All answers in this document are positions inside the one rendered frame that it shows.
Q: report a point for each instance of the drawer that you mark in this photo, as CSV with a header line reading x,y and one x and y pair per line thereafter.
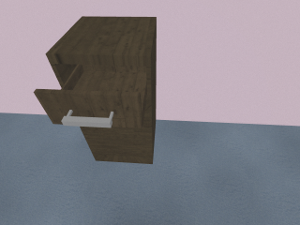
x,y
98,90

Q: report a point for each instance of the cabinet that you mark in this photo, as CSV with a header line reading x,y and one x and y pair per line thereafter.
x,y
113,41

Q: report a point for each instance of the handle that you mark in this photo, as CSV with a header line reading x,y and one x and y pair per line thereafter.
x,y
91,122

